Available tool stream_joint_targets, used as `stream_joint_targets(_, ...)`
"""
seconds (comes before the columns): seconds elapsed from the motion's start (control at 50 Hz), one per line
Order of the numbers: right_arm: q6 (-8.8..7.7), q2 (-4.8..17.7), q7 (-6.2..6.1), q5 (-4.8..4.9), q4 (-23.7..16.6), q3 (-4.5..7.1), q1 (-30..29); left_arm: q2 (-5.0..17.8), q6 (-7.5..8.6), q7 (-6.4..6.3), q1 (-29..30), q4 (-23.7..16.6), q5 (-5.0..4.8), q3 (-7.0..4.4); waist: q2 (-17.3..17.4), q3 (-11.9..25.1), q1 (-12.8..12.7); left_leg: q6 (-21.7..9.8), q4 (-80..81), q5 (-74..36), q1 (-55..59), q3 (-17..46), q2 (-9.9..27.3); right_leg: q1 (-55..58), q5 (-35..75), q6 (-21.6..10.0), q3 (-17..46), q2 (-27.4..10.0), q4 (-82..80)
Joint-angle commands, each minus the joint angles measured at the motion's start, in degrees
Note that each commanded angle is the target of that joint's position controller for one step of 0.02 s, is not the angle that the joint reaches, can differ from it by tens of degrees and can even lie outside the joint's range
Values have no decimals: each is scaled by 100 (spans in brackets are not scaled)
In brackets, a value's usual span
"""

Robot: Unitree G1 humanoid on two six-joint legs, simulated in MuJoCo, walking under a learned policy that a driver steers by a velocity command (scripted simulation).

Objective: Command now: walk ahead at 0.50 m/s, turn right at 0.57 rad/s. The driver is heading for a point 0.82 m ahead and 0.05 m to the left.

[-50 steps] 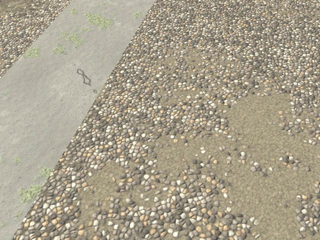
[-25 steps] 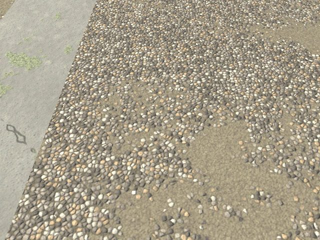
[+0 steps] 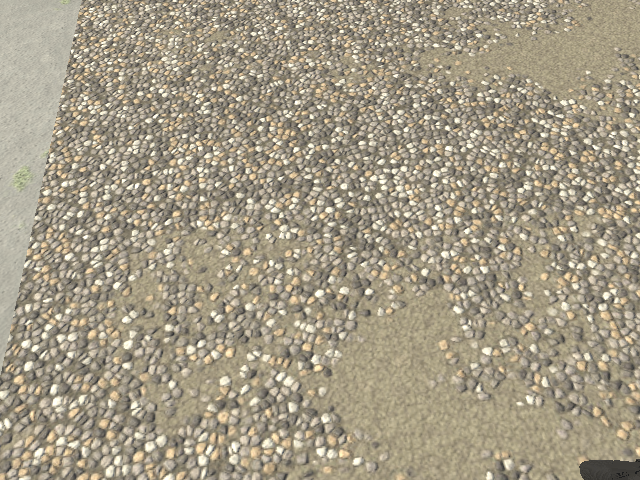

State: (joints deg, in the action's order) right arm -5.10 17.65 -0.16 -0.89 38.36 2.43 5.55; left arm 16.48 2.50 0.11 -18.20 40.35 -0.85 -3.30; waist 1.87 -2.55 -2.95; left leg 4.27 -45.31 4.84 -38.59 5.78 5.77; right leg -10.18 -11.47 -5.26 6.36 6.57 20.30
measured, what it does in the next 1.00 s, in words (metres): walks ahead: left foot, then right foot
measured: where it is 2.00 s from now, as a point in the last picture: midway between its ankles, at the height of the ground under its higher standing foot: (391, 319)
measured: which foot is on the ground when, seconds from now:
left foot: up 0.00-0.16, down 0.18-0.66, up 0.68-1.00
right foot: down 0.00-0.18, up 0.20-0.64, down 0.66-1.00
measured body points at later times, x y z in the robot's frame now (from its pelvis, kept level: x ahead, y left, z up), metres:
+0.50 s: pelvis +0.27 +0.04 +0.00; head +0.30 +0.04 +0.45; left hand +0.52 +0.23 -0.09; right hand +0.22 -0.24 -0.12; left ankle +0.25 +0.15 -0.75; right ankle +0.37 -0.14 -0.70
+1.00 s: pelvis +0.52 -0.07 +0.00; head +0.54 -0.08 +0.45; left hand +0.58 +0.21 -0.12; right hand +0.65 -0.35 -0.11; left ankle +0.68 +0.09 -0.68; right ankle +0.45 -0.15 -0.75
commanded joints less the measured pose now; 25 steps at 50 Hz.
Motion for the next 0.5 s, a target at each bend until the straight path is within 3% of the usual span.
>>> stream_joint_targets(0.02, -92, 249, 52, 67, -417, 30, -523, 1027, 40, -88, -11, -310, -44, -287, -629, 282, -92, 63, 1017, -946, 997, -343, -471, -586, 983, -758, 845, -1064, -527)
stream_joint_targets(0.1, -184, 551, 144, 142, -480, 150, -635, 971, -19, -118, -191, -207, -78, -283, -790, 298, -38, -152, 1630, -533, 1206, -50, -538, 56, 503, -618, 1598, -1378, 51)
stream_joint_targets(0.14, -231, 665, 138, 151, -370, 237, -170, 920, -49, -118, -52, -234, -52, -283, -937, 363, 257, -378, 1845, -156, 1803, -136, -553, 109, 612, -477, 1796, -1369, 468)
stream_joint_targets(0.16, -257, 797, 100, 104, -258, 320, 354, 728, -45, -105, -39, -265, -26, -218, -874, 665, 520, -564, 1981, -131, 2659, -139, -441, -56, 780, -302, 1631, -1102, 1056)
stream_joint_targets(0.18, -273, 1088, 47, 5, -205, 404, 1157, 360, -25, -78, -106, -355, 52, -83, -270, 1437, 837, -927, 1912, 228, 4070, 724, 483, -659, 106, -86, 1168, -739, 2594)
stream_joint_targets(0.2, -194, 1545, 75, -61, 24, 518, 1651, 44, 33, -75, -919, -507, -104, 25, 1668, 2102, 499, -1884, 2486, 1593, 5763, 3413, 1712, -2616, -2162, 298, 372, 40, 4440)
stream_joint_targets(0.22, -178, 1030, 124, 85, 3, 423, 1623, 602, 47, -98, -923, -332, -164, -58, 1253, 1775, 626, -1889, 2836, 2934, 5618, 4104, 1787, -3344, -2121, 387, 516, -380, 5222)
stream_joint_targets(0.24, -153, 679, 111, 104, -16, 328, 1417, 892, 31, -98, -333, -350, -132, -141, 678, 1053, 781, -1657, 2915, 2804, 4987, 3235, 1515, -3495, -1569, 423, 458, -554, 5416)
stream_joint_targets(0.26, -117, 573, 112, 52, -28, 276, 1156, 858, 20, -111, 47, -428, -56, -140, 278, 666, 718, -1528, 2941, 2059, 4364, 2492, 1252, -3354, -1197, 450, 257, -719, 5335)
stream_joint_targets(0.28, -94, 462, 112, 30, 23, 235, 1005, 780, 46, -97, 321, -516, 11, -142, 204, 337, 653, -1535, 3038, 1339, 3859, 1976, 1031, -3287, -948, 456, 234, -843, 5051)
stream_joint_targets(0.32, -117, 328, 101, 9, 102, 181, 926, 571, 52, -35, 296, -534, -29, -118, 449, 236, 446, -1514, 3265, 572, 3376, 1324, 743, -2870, -728, 443, 122, -1027, 4589)
stream_joint_targets(0.36, -145, 389, 106, 87, 223, 196, 990, 377, 34, -5, 331, -530, -7, -62, 461, 229, 388, -1640, 3434, 73, 3256, 973, 715, -2801, -698, 483, -64, -1082, 4098)
stream_joint_targets(0.42, -121, 662, 89, 138, 365, 261, 1059, 213, 78, 37, 808, -665, 61, 40, 288, 154, 472, -1733, 3637, -438, 3230, 565, 738, -2819, -54, 559, -266, -1207, 3071)
stream_joint_targets(0.5, -36, 839, 80, 202, 560, 277, 1299, 164, 161, 129, 1489, -770, 11, 92, 280, 70, 712, -1553, 3644, -600, 3157, 5, 567, -2272, 963, 571, -530, -1054, 1776)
